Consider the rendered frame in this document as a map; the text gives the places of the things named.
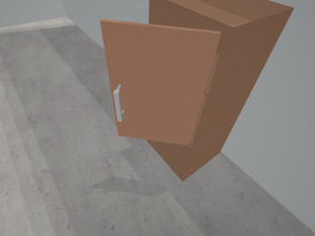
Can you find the handle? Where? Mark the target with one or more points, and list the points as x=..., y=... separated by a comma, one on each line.
x=118, y=106

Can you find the cupboard door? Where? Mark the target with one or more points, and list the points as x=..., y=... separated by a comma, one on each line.
x=163, y=72

